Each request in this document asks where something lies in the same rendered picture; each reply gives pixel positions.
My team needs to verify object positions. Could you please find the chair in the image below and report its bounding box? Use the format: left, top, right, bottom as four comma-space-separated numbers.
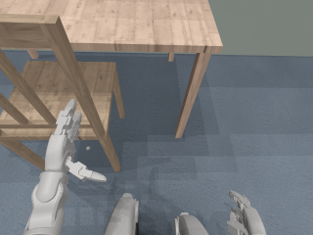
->
0, 14, 125, 172

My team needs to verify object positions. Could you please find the table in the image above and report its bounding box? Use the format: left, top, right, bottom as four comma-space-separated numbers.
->
0, 0, 223, 138

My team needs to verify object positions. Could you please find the robot right thigh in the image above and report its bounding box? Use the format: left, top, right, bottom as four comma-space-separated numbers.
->
173, 214, 208, 235

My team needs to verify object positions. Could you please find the left robot forearm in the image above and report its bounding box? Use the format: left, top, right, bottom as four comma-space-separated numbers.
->
22, 170, 69, 235

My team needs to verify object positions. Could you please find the robot right hand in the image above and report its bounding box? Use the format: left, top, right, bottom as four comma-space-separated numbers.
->
227, 190, 267, 235

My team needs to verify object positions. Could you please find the robot thigh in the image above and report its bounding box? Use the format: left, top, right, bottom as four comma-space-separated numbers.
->
103, 197, 139, 235
173, 214, 208, 235

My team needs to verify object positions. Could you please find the robot left hand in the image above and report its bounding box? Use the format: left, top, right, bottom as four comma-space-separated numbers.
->
45, 98, 107, 182

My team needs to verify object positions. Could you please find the robot left thigh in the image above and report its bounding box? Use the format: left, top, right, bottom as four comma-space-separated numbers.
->
103, 197, 139, 235

